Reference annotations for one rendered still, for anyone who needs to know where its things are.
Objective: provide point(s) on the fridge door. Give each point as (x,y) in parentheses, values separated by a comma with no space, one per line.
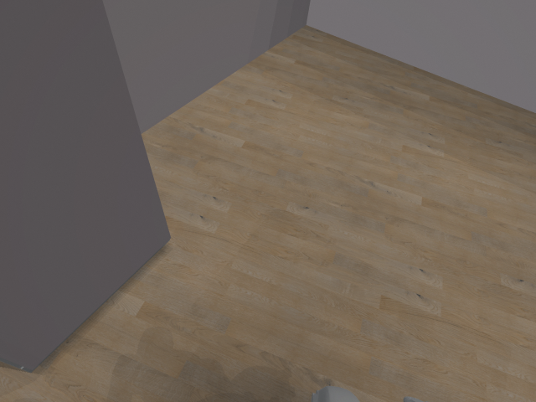
(79,208)

